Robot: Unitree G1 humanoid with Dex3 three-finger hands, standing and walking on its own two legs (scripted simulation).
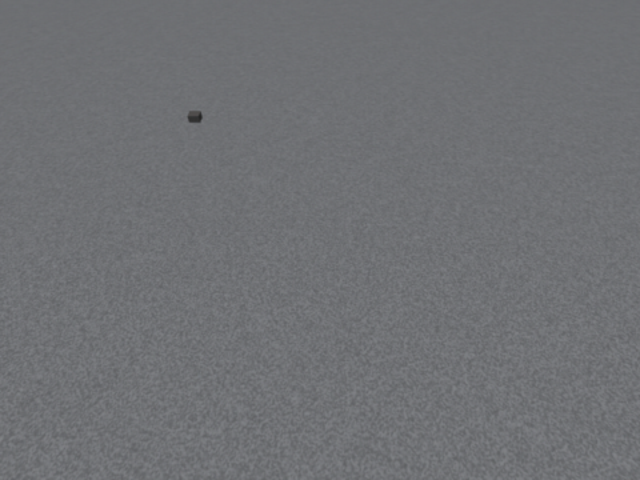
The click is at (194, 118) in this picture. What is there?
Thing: small box
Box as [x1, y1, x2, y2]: [187, 111, 201, 121]
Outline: 189,111 187,116 189,121 200,120 200,111
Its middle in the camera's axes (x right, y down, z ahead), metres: -0.73 -0.70 +2.28
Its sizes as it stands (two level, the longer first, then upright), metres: 0.065 0.056 0.040
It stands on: the floor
